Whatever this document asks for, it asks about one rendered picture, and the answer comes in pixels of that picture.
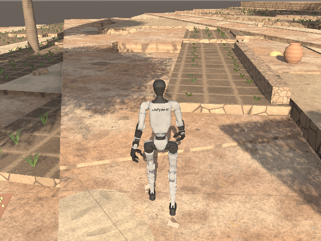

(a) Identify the robot torso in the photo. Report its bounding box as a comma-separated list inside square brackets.
[148, 99, 172, 151]

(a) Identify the robot left upper arm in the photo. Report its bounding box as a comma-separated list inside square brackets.
[138, 101, 149, 131]

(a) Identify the robot left hand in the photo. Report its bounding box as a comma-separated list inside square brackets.
[130, 148, 142, 163]

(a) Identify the robot right hand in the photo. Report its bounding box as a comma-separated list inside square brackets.
[173, 132, 185, 141]

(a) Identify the left robot forearm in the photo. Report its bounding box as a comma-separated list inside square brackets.
[132, 123, 142, 149]

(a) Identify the right robot forearm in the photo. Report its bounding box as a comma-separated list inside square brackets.
[178, 120, 185, 135]

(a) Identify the robot left thigh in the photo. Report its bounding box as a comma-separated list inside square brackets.
[144, 140, 155, 172]

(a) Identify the robot right upper arm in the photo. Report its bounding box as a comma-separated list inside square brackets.
[170, 100, 184, 127]

